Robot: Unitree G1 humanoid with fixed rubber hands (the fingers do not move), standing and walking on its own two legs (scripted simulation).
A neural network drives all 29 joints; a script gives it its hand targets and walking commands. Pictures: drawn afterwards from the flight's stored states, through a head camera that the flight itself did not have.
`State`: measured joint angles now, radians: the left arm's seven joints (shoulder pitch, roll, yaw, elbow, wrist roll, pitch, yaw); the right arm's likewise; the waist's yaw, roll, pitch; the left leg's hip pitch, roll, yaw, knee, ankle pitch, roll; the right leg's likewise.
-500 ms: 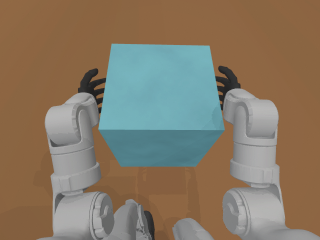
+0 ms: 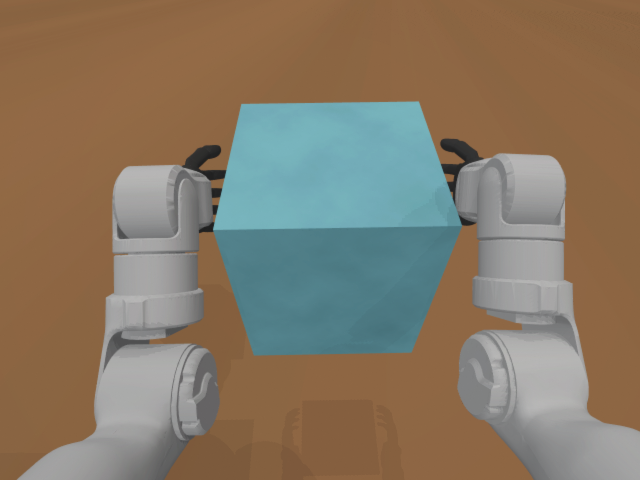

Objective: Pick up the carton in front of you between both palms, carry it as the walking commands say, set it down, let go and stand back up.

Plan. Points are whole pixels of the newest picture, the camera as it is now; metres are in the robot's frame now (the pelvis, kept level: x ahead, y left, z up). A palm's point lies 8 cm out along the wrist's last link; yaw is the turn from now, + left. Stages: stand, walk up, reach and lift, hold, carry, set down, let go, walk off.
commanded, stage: carry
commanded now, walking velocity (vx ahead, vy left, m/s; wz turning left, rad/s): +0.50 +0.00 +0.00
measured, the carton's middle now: (331, 235) +0.39 +0.02 +0.12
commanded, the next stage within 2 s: none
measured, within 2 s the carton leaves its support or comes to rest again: neither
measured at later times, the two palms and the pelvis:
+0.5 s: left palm (240, 153) +0.61 +0.19 +0.07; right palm (412, 164) +0.60 -0.11 +0.07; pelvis +0.31 +0.06 +0.01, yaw -3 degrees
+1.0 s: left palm (274, 70) +0.88 +0.16 +0.10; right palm (412, 73) +0.89 -0.14 +0.10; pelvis +0.62 +0.01 +0.02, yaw +1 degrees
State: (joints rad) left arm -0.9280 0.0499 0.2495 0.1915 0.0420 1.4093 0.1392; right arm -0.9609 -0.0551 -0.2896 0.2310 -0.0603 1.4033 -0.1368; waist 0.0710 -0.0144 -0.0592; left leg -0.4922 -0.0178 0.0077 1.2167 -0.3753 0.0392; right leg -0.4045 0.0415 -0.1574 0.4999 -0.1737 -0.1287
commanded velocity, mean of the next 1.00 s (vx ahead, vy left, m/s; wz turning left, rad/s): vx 0.50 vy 0.00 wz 0.00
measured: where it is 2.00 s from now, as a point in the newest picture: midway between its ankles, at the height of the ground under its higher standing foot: (328, 221)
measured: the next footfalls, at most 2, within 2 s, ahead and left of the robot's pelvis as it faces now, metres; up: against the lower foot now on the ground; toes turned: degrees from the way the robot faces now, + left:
left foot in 0.34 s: +0.38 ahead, +0.14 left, +0.00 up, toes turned +8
right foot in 0.76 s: +0.64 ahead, -0.08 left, +0.00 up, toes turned -12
